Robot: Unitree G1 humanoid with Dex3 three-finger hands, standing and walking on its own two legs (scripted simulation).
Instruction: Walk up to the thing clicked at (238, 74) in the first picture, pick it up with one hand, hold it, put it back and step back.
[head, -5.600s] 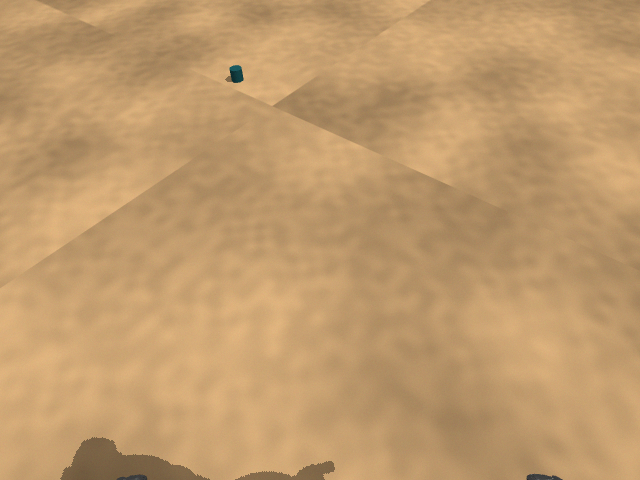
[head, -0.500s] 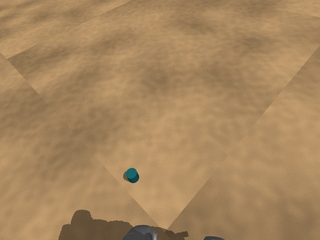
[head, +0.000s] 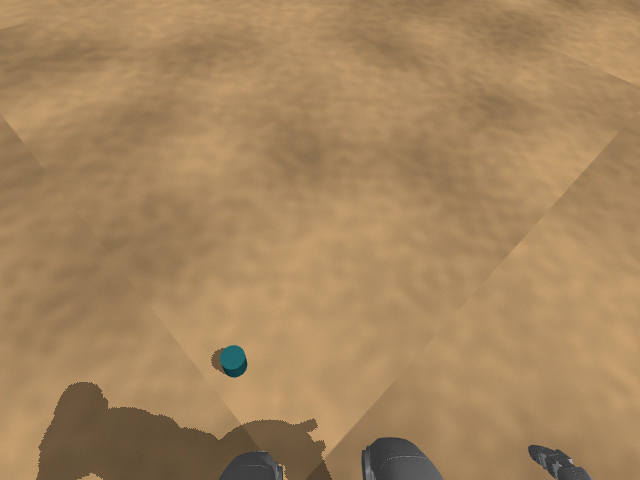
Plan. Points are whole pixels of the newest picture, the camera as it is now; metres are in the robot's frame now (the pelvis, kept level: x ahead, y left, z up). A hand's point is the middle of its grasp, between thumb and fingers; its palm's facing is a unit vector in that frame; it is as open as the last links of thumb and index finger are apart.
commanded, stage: walk up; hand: left
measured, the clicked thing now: (234, 361) +0.49 +0.23 -0.73
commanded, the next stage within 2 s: stand in 1.72 s
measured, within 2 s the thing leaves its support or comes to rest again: neither
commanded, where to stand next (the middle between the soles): +0.09 -0.01 m, yaw -2 degrees
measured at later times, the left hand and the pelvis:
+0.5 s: hand out of the picture +0.11 +0.24 -0.14, palm faces -0.05 -0.93 -0.36, open 7.3 cm; pelvis +0.03 -0.01 +0.00, yaw -2 degrees
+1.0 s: hand (150, 470) +0.14 +0.24 -0.14, palm faces -0.04 -0.94 -0.34, open 7.3 cm; pelvis +0.05 -0.02 +0.02, yaw -2 degrees
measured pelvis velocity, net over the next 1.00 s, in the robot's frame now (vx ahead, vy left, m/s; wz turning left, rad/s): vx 0.05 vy -0.02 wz -0.04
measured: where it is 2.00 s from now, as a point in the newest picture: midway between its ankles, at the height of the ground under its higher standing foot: outside the picture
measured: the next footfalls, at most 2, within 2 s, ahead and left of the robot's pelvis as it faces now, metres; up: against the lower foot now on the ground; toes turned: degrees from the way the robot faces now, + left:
right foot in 0.22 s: +0.11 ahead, -0.15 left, +0.00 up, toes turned -3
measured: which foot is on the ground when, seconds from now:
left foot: down 0.00-1.00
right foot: up 0.00-0.20, down 0.22-1.00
